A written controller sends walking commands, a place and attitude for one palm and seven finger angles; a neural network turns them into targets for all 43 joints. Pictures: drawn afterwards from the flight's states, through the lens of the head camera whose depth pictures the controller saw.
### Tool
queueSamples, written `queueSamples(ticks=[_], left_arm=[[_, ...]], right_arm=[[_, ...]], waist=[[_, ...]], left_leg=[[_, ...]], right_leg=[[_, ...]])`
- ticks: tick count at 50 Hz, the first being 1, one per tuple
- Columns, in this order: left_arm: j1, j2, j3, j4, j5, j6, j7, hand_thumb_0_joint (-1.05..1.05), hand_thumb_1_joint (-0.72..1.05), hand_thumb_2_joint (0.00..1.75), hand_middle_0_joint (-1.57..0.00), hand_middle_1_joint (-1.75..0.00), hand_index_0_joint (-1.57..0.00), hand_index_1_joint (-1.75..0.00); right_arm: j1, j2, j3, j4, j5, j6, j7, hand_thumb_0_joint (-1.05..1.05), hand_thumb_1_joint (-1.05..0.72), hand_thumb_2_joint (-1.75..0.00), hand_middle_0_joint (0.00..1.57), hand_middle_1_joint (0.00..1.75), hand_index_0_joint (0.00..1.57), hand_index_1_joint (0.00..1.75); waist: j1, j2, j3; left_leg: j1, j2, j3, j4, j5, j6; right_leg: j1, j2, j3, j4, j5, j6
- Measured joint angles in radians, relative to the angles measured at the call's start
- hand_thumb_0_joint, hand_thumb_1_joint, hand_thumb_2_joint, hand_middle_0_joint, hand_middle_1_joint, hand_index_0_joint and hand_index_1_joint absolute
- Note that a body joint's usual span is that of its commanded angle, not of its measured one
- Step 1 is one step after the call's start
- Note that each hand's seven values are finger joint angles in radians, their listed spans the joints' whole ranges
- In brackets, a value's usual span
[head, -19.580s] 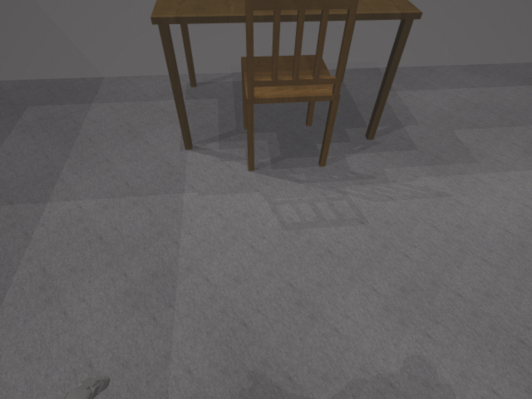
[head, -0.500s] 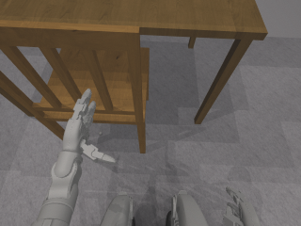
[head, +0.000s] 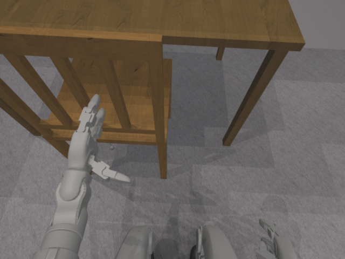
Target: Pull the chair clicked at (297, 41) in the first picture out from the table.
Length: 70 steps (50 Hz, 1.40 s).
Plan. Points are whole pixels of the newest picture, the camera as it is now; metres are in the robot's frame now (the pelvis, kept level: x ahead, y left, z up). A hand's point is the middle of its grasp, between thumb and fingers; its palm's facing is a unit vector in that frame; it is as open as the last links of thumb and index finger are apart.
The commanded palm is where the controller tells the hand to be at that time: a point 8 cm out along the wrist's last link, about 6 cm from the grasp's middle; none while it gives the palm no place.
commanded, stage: aim the fingers beside a spindle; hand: left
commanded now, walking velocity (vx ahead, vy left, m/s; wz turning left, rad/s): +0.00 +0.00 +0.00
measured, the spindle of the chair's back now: (81, 97) +0.50 +0.25 +0.02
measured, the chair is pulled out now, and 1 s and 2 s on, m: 0.00 0.00 0.00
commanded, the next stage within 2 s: push the fingers through the gap in 1.70 s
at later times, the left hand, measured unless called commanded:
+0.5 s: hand (112, 152) +0.35 +0.15 +0.01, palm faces -0.06 -1.00 -0.03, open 16.9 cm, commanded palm +0.33 +0.20 +0.03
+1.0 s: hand (111, 145) +0.36 +0.15 +0.03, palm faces -0.05 -1.00 -0.04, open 16.9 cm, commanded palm +0.33 +0.20 +0.02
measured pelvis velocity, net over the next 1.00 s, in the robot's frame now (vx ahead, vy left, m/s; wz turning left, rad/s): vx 0.00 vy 0.00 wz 0.00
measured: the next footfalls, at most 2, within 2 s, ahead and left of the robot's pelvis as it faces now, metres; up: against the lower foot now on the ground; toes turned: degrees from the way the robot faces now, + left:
none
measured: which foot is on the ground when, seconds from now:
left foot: down 0.00-1.00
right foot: down 0.00-1.00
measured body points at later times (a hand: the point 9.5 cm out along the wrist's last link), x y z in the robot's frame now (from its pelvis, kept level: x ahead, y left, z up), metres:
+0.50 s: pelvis +0.00 +0.00 +0.00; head +0.12 +0.01 +0.43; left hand +0.34 +0.20 +0.02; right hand +0.15 -0.25 -0.11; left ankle +0.01 +0.11 -0.62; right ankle +0.03 -0.12 -0.62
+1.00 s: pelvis +0.00 +0.00 +0.00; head +0.11 +0.01 +0.43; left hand +0.35 +0.20 +0.03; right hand +0.15 -0.25 -0.11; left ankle +0.01 +0.11 -0.62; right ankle +0.03 -0.12 -0.62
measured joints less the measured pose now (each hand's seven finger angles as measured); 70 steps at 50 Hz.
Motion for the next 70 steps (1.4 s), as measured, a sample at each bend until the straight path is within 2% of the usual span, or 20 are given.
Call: queueSamples(ticks=[4,7,13,20,24,30,36,39,43,47,51,55,61,65,70], left_arm=[[-0.058,0.019,0.026,0.085,-0.004,0.037,-0.008,-0.01,-0.50,0.30,-0.06,-0.08,-0.07,-0.08],[-0.029,0.015,0.020,0.033,-0.019,0.051,-0.020,-0.01,-0.50,0.30,-0.06,-0.08,-0.06,-0.08],[0.043,-0.011,-0.025,-0.086,-0.012,0.020,-0.001,-0.01,-0.50,0.30,-0.06,-0.08,-0.06,-0.08],[-0.020,-0.002,0.009,0.052,0.002,0.042,0.008,-0.01,-0.50,0.30,-0.06,-0.08,-0.07,-0.08],[0.017,0.003,0.013,0.000,-0.012,0.041,-0.008,-0.01,-0.50,0.30,-0.06,-0.08,-0.06,-0.08],[0.047,0.002,-0.004,-0.077,-0.019,0.002,-0.011,-0.01,-0.50,0.30,-0.06,-0.08,-0.06,-0.08],[-0.009,0.011,0.018,0.043,-0.018,0.042,-0.026,-0.01,-0.50,0.30,-0.06,-0.08,-0.06,-0.08],[0.013,0.010,0.015,0.017,-0.024,0.052,-0.029,-0.01,-0.50,0.30,-0.06,-0.08,-0.06,-0.08],[0.056,-0.002,-0.013,-0.079,-0.022,0.025,-0.015,-0.01,-0.50,0.30,-0.06,-0.08,-0.06,-0.08],[0.021,-0.002,-0.014,-0.060,-0.006,0.004,0.002,-0.01,-0.50,0.30,-0.06,-0.08,-0.06,-0.08],[-0.030,0.007,0.006,0.030,-0.005,0.039,0.000,-0.01,-0.50,0.30,-0.06,-0.08,-0.07,-0.08],[-0.006,0.005,0.007,0.024,-0.015,0.067,-0.011,-0.01,-0.50,0.30,-0.06,-0.08,-0.06,-0.08],[0.074,-0.012,-0.027,-0.112,-0.013,0.018,0.013,-0.01,-0.50,0.30,-0.06,-0.08,-0.06,-0.08],[0.031,-0.010,-0.024,-0.053,0.003,0.009,0.022,-0.01,-0.50,0.30,-0.06,-0.08,-0.07,-0.08],[-0.006,-0.005,-0.003,0.041,-0.002,0.054,0.001,-0.01,-0.50,0.30,-0.06,-0.08,-0.06,-0.08]], right_arm=[[-0.011,0.000,0.003,-0.013,0.002,0.005,0.003,0.01,-0.91,-0.90,0.20,0.30,0.20,0.30],[-0.012,0.002,-0.005,-0.024,0.001,0.003,0.002,0.01,-0.91,-0.90,0.20,0.30,0.20,0.30],[0.004,0.005,-0.008,-0.012,-0.001,-0.001,0.002,0.01,-0.91,-0.90,0.20,0.30,0.20,0.30],[-0.002,0.009,0.007,-0.016,0.001,0.013,0.011,0.01,-0.91,-0.90,0.20,0.30,0.20,0.30],[-0.008,0.011,-0.002,-0.028,-0.002,0.009,0.006,0.01,-0.91,-0.90,0.20,0.30,0.20,0.30],[-0.005,0.006,-0.006,-0.009,-0.002,-0.001,0.000,0.01,-0.91,-0.90,0.20,0.30,0.20,0.30],[-0.012,0.001,0.002,-0.013,0.004,0.006,0.003,0.01,-0.91,-0.90,0.20,0.30,0.20,0.30],[-0.015,0.002,-0.003,-0.026,0.003,0.003,0.001,0.01,-0.91,-0.90,0.20,0.30,0.20,0.30],[-0.012,0.004,-0.009,-0.022,-0.001,-0.006,-0.004,0.01,-0.91,-0.90,0.20,0.30,0.20,0.30],[-0.010,0.004,-0.002,-0.004,-0.003,-0.004,-0.002,0.01,-0.91,-0.90,0.20,0.30,0.20,0.30],[-0.012,0.006,0.006,-0.009,0.000,0.009,0.006,0.01,-0.91,-0.90,0.20,0.30,0.20,0.30],[-0.008,0.008,0.003,-0.026,0.002,0.013,0.006,0.01,-0.91,-0.90,0.20,0.30,0.20,0.30],[0.005,0.010,-0.007,-0.016,-0.004,0.004,0.001,0.01,-0.91,-0.90,0.20,0.30,0.20,0.30],[0.004,0.005,0.000,-0.004,-0.003,0.008,0.006,0.01,-0.91,-0.90,0.20,0.30,0.20,0.30],[-0.009,0.005,0.004,-0.020,0.002,0.017,0.008,0.01,-0.91,-0.90,0.20,0.30,0.20,0.30]], waist=[[-0.011,-0.004,0.006],[-0.014,-0.002,0.021],[0.000,0.009,0.015],[-0.005,0.000,0.000],[-0.008,-0.001,0.018],[0.004,0.003,0.013],[-0.002,-0.001,0.000],[-0.008,-0.001,0.012],[-0.003,0.002,0.022],[0.001,0.005,0.009],[-0.004,0.003,0.001],[-0.011,0.003,0.012],[-0.001,0.009,0.016],[0.004,0.010,-0.001],[-0.006,0.001,0.002]], left_leg=[[-0.030,0.002,-0.002,0.024,-0.005,-0.001],[-0.032,0.005,0.000,0.025,-0.006,0.000],[0.007,0.002,0.007,-0.010,0.001,0.004],[-0.009,0.000,0.006,0.005,-0.005,0.003],[-0.014,0.004,0.005,0.014,-0.008,0.001],[0.007,0.002,0.002,-0.004,-0.003,0.002],[-0.014,0.001,-0.001,0.011,-0.005,0.002],[-0.019,0.003,-0.001,0.018,-0.007,0.002],[-0.006,0.003,0.001,0.008,-0.005,0.004],[-0.003,0.000,0.000,0.004,-0.003,0.005],[-0.016,-0.001,0.002,0.012,-0.004,0.005],[-0.021,0.002,0.005,0.015,-0.006,0.005],[0.011,0.002,0.008,-0.009,-0.001,0.005],[0.011,-0.002,0.004,-0.009,-0.001,0.004],[-0.011,0.001,0.004,0.010,-0.005,0.001]], right_leg=[[-0.029,0.001,-0.001,0.022,-0.004,-0.003],[-0.032,0.004,0.001,0.021,-0.001,-0.002],[0.005,0.003,0.008,-0.013,0.006,0.005],[-0.013,0.001,0.007,0.008,-0.003,0.002],[-0.017,0.005,0.006,0.013,-0.003,0.000],[0.007,0.003,0.003,-0.007,0.001,0.003],[-0.012,0.002,0.000,0.008,-0.003,0.001],[-0.017,0.004,0.000,0.012,-0.003,0.001],[-0.003,0.004,0.002,0.000,0.002,0.003],[0.000,0.001,0.002,-0.003,0.002,0.005],[-0.015,0.001,0.004,0.007,0.000,0.004],[-0.022,0.004,0.007,0.010,0.000,0.004],[0.009,0.004,0.010,-0.012,0.005,0.006],[0.010,0.001,0.006,-0.010,0.001,0.004],[-0.015,0.003,0.006,0.012,-0.003,-0.001]])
